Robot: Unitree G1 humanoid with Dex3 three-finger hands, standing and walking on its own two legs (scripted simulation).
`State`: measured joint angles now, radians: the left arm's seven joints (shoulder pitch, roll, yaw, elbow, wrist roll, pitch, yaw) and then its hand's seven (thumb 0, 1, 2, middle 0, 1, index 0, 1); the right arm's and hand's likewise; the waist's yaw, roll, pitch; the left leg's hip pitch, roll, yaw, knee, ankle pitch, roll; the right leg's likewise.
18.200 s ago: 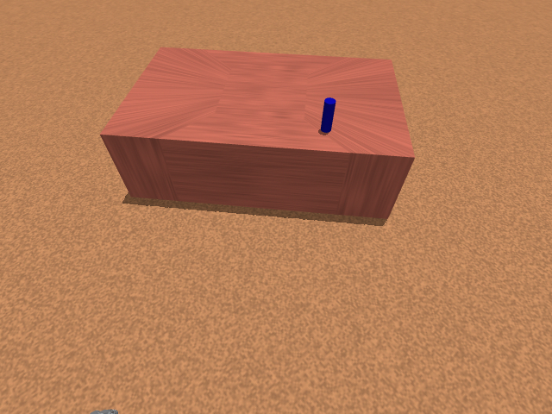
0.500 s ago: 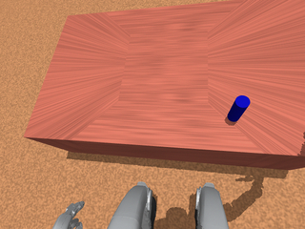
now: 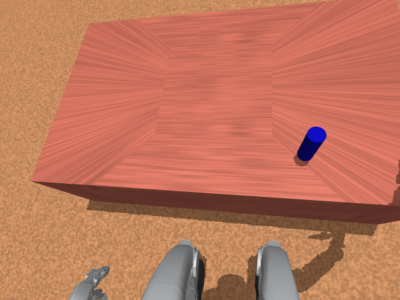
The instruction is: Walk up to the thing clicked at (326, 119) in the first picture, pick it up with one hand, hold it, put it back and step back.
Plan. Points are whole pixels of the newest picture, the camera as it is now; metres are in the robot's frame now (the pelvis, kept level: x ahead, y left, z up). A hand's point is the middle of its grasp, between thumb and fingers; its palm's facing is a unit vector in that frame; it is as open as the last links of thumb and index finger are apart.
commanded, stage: go down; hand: right
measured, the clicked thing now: (310, 145) +0.48 -0.21 -0.21
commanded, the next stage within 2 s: none
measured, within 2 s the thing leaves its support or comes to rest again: neither
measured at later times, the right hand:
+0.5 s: hand out of the picture +0.42 -0.41 +0.07, palm faces +0.25 +0.97 +0.01, open 17.2 cm
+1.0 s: hand out of the picture +0.42 -0.41 +0.07, palm faces +0.26 +0.97 +0.00, open 17.2 cm
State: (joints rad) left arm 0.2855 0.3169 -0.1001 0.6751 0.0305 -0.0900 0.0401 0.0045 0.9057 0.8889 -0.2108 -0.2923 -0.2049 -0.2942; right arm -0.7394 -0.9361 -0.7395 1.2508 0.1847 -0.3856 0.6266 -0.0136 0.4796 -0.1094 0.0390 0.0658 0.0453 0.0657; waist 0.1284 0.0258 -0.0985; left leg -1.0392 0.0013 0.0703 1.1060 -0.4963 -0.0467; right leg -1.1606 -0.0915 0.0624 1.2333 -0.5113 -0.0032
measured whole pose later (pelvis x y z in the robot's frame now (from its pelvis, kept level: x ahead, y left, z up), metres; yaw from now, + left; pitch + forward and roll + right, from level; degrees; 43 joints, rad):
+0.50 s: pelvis +0.00 +0.00 +0.00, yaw +0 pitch +25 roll +7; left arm 0.28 0.32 -0.10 0.67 0.03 -0.09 0.04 0.00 0.91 0.89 -0.21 -0.29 -0.21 -0.29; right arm -0.74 -0.94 -0.74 1.25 0.19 -0.39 0.63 -0.01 0.49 -0.11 0.04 0.07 0.04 0.07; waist 0.13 0.02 -0.10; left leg -1.05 0.00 0.07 1.11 -0.50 -0.05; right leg -1.17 -0.09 0.06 1.24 -0.51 0.00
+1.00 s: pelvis +0.00 +0.00 +0.00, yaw +0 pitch +25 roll +7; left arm 0.28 0.32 -0.10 0.67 0.04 -0.09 0.04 0.00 0.91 0.89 -0.21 -0.29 -0.21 -0.29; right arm -0.79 -0.98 -0.73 1.29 0.17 -0.39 0.62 -0.01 0.48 -0.11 0.04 0.07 0.05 0.07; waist 0.14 0.02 -0.09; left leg -1.06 0.00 0.07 1.12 -0.50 -0.04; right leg -1.18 -0.09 0.07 1.24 -0.51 0.00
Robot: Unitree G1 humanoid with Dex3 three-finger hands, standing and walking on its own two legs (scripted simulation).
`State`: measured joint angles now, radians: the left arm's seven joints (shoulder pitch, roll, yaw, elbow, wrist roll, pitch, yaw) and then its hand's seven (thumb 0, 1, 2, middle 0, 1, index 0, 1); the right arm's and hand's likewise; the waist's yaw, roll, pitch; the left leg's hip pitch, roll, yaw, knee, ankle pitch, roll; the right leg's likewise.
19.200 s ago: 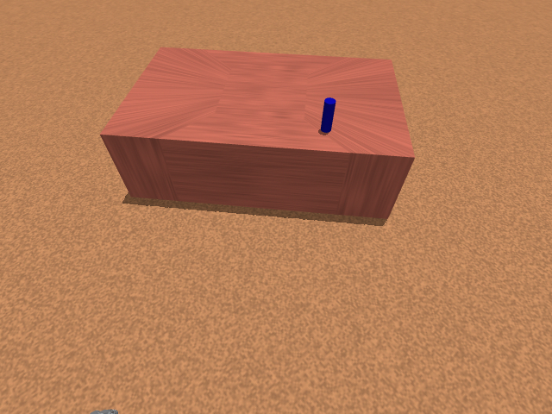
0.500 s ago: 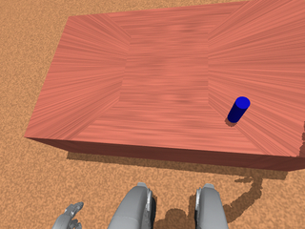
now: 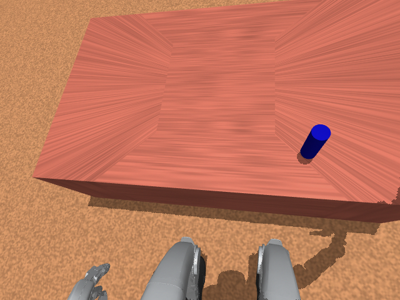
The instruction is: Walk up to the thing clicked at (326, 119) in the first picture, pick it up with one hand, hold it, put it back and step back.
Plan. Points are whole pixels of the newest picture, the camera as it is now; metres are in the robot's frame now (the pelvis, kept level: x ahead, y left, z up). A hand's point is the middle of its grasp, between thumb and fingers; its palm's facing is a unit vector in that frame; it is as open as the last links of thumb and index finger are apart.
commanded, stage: go down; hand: right
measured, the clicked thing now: (313, 143) +0.48 -0.22 -0.21
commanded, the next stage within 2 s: none
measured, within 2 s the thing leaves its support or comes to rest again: neither
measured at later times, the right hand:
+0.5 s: hand out of the picture +0.42 -0.42 +0.07, palm faces +0.26 +0.97 -0.01, open 17.1 cm
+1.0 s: hand out of the picture +0.43 -0.41 +0.07, palm faces +0.25 +0.97 +0.00, open 17.1 cm
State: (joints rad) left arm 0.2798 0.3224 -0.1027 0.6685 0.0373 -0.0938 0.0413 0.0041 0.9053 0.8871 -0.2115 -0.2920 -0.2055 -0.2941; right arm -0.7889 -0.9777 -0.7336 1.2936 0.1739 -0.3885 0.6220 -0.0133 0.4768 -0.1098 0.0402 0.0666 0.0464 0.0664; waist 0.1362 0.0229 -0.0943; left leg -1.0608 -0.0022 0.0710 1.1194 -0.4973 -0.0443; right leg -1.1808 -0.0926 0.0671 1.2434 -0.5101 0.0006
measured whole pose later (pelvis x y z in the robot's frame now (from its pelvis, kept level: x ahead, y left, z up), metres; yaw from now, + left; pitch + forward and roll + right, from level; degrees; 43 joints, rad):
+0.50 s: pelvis +0.00 -0.01 +0.00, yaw +0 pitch +25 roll +7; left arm 0.29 0.32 -0.10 0.67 0.03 -0.09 0.04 0.00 0.90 0.89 -0.21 -0.29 -0.21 -0.29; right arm -0.76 -0.96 -0.72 1.27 0.18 -0.39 0.62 -0.01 0.46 -0.11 0.04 0.07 0.05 0.07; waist 0.13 0.02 -0.10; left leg -1.05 0.00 0.06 1.11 -0.49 -0.05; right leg -1.17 -0.09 0.06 1.24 -0.51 -0.01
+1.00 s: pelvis +0.00 +0.00 +0.00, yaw +0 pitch +25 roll +7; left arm 0.29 0.33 -0.10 0.66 0.03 -0.09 0.04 0.00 0.90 0.89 -0.21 -0.29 -0.20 -0.30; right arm -0.77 -0.97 -0.72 1.29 0.18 -0.38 0.62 -0.01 0.46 -0.11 0.04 0.07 0.05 0.07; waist 0.13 0.01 -0.10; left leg -1.05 0.00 0.07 1.11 -0.50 -0.05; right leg -1.17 -0.09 0.06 1.24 -0.51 -0.01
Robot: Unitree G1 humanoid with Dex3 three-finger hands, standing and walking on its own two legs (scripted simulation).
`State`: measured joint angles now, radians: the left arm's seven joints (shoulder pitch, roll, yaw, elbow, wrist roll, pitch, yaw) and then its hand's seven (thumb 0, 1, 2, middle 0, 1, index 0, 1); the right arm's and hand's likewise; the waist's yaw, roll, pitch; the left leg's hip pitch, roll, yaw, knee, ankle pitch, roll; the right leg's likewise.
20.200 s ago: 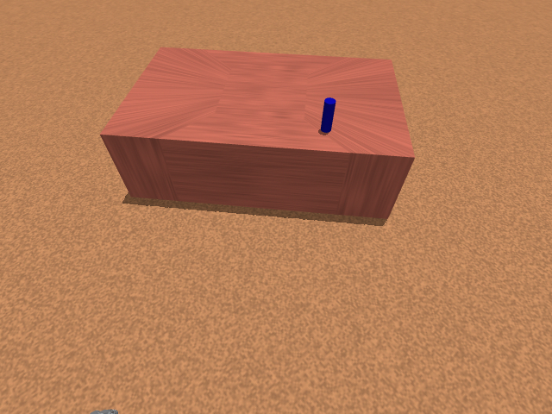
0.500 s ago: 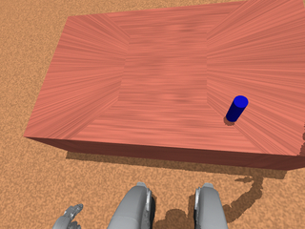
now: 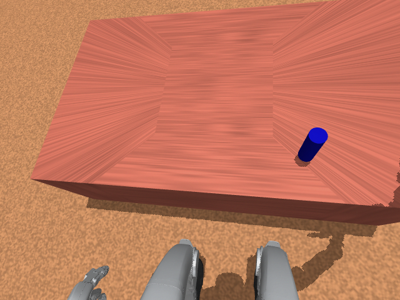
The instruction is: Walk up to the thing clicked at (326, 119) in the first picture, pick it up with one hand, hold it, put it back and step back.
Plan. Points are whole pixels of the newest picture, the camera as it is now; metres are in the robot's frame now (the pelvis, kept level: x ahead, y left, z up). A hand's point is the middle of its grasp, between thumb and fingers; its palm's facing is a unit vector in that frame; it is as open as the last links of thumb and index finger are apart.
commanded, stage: go down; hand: right
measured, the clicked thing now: (311, 146) +0.48 -0.21 -0.21
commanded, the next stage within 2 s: none
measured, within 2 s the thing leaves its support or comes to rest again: neither
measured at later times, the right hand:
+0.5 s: hand out of the picture +0.43 -0.41 +0.08, palm faces +0.26 +0.97 +0.01, open 17.0 cm
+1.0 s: hand out of the picture +0.43 -0.41 +0.08, palm faces +0.27 +0.96 +0.00, open 17.0 cm
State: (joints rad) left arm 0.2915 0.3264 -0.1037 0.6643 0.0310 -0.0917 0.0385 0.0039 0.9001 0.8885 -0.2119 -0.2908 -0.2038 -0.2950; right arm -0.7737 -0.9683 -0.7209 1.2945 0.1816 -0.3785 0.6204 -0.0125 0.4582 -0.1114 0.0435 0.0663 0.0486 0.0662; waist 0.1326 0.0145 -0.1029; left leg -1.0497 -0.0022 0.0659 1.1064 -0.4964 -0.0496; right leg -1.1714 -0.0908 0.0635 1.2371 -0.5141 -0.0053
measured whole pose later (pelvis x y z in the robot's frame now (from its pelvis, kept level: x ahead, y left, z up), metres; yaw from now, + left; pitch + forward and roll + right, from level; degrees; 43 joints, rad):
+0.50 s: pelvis +0.00 +0.00 +0.00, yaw +0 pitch +25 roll +7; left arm 0.28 0.33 -0.11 0.66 0.04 -0.10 0.04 0.00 0.90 0.88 -0.21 -0.29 -0.20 -0.29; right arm -0.81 -0.98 -0.71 1.32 0.17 -0.38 0.61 -0.01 0.44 -0.11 0.06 0.07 0.06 0.07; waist 0.14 0.02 -0.10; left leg -1.05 0.00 0.07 1.10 -0.49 -0.05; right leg -1.17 -0.09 0.07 1.23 -0.51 0.00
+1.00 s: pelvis +0.00 +0.01 +0.00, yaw +0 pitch +25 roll +7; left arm 0.29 0.33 -0.10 0.65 0.04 -0.09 0.04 0.00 0.90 0.89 -0.21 -0.29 -0.20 -0.29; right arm -0.82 -1.00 -0.72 1.33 0.15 -0.37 0.60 -0.01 0.44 -0.11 0.06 0.07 0.06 0.07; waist 0.15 0.02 -0.10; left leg -1.06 -0.01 0.07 1.11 -0.49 -0.04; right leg -1.18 -0.10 0.07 1.24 -0.51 0.00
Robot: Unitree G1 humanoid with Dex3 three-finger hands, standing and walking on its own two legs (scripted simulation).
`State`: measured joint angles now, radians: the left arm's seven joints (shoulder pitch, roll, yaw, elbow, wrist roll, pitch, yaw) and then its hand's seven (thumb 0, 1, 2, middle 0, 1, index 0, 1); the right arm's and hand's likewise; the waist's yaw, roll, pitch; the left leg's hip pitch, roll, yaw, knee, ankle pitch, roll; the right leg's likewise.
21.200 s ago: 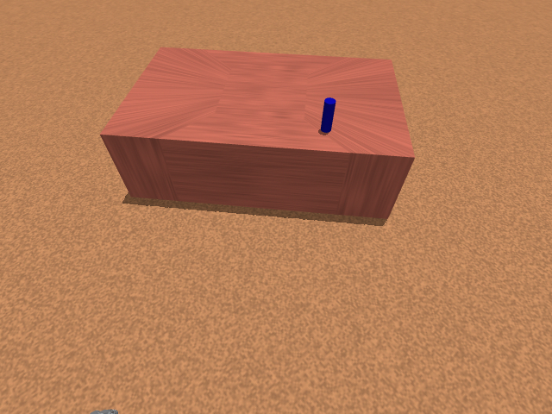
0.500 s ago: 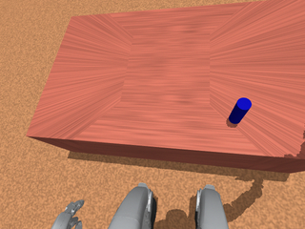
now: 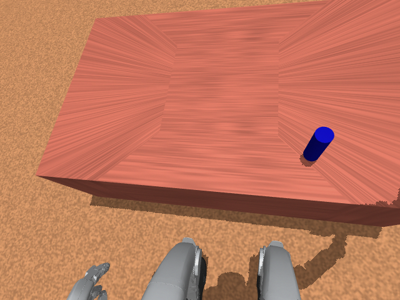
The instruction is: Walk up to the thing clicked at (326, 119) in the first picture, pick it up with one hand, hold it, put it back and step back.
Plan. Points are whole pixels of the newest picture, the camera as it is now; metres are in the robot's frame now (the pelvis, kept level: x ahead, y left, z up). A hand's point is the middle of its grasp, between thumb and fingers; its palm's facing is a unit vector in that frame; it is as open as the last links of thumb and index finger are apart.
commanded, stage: go down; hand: right
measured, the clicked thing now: (317, 145) +0.48 -0.22 -0.21
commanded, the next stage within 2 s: none
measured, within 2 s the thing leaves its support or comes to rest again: neither
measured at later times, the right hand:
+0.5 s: hand out of the picture +0.43 -0.41 +0.08, palm faces +0.27 +0.96 +0.01, open 16.9 cm
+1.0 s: hand out of the picture +0.43 -0.41 +0.08, palm faces +0.25 +0.97 +0.02, open 16.9 cm
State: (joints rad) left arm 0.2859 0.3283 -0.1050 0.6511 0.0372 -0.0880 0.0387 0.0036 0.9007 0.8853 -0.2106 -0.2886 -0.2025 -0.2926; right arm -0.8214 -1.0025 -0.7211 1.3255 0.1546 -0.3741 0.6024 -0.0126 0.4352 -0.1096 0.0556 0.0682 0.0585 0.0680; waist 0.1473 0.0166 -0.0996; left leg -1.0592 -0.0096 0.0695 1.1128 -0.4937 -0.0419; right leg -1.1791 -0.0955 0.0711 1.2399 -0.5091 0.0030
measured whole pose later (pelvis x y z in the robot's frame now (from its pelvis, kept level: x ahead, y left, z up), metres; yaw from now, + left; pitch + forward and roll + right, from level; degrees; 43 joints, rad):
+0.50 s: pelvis +0.00 +0.00 +0.00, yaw +0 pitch +25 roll +7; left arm 0.27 0.32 -0.10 0.66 0.04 -0.09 0.04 0.00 0.90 0.89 -0.21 -0.29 -0.20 -0.29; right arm -0.82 -0.98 -0.72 1.29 0.16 -0.38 0.60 -0.01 0.42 -0.11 0.06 0.07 0.06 0.07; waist 0.15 0.02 -0.10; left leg -1.04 -0.01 0.07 1.10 -0.49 -0.04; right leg -1.17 -0.09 0.07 1.23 -0.51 0.00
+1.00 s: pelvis +0.00 -0.01 +0.01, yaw +0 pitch +24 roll +7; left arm 0.28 0.30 -0.10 0.67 0.03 -0.08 0.04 0.00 0.90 0.89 -0.21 -0.29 -0.20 -0.29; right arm -0.79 -0.94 -0.71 1.25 0.16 -0.36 0.59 -0.01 0.41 -0.11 0.06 0.07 0.06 0.07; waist 0.14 0.03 -0.10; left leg -1.02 0.00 0.07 1.08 -0.48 -0.04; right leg -1.14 -0.09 0.07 1.21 -0.50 0.00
